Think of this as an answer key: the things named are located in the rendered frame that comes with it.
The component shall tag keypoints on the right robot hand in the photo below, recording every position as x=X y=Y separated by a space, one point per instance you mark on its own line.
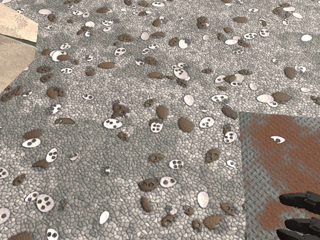
x=309 y=201

